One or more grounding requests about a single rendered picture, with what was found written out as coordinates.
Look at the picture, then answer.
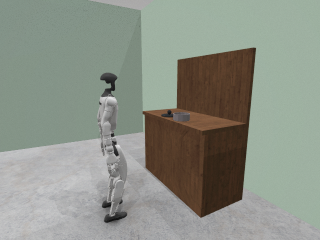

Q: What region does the pot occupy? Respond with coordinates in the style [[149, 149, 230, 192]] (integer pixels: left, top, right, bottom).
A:
[[173, 112, 190, 122]]

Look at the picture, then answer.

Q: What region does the left robot forearm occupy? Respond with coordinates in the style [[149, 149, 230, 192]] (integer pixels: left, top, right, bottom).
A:
[[97, 120, 103, 140]]

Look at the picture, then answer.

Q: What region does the robot right upper arm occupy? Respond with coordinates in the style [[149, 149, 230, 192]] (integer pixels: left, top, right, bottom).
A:
[[101, 97, 117, 128]]

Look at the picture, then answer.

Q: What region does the robot left hand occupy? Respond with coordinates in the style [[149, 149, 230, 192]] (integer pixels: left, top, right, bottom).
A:
[[100, 140, 106, 156]]

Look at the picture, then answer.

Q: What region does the robot left upper arm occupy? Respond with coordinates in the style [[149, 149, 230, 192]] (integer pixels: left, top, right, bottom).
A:
[[97, 108, 101, 121]]

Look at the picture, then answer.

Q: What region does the lid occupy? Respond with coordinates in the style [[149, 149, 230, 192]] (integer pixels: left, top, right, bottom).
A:
[[161, 113, 173, 118]]

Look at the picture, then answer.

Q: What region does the robot right hand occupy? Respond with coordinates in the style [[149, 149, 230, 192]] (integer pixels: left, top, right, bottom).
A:
[[106, 153, 119, 174]]

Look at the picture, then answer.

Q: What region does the robot left shin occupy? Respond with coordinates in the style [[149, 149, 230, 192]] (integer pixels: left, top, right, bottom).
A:
[[107, 175, 115, 203]]

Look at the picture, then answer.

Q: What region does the robot left thigh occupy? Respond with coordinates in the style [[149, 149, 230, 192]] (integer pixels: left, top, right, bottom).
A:
[[110, 144, 119, 178]]

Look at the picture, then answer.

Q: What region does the table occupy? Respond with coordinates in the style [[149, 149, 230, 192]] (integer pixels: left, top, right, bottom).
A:
[[142, 47, 256, 218]]

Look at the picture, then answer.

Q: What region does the right robot forearm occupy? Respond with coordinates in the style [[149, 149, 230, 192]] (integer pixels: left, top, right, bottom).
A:
[[102, 122, 114, 154]]

